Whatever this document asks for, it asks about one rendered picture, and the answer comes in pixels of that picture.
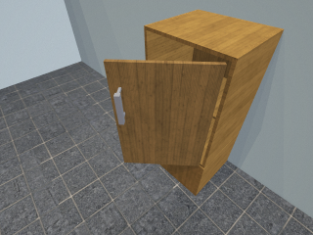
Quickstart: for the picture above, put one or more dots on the cupboard door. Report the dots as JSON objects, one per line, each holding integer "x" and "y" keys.
{"x": 168, "y": 105}

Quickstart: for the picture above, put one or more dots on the handle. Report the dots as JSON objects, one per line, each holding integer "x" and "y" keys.
{"x": 118, "y": 107}

